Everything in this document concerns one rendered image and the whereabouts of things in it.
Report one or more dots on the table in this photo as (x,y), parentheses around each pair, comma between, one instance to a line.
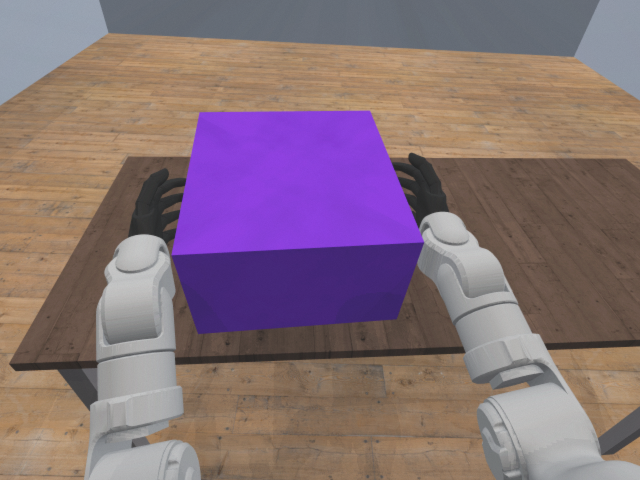
(566,232)

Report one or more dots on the robot right upper arm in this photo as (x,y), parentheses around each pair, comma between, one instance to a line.
(539,433)

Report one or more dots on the robot right hand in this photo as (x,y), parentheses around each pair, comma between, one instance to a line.
(429,197)

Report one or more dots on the robot left upper arm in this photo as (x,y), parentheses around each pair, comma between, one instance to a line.
(168,460)

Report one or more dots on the robot right forearm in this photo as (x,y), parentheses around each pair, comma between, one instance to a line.
(500,348)

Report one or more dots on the robot left forearm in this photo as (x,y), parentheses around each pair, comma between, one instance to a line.
(135,340)

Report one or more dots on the carton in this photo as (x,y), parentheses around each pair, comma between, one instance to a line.
(292,218)

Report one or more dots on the robot left hand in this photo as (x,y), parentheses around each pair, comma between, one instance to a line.
(147,218)

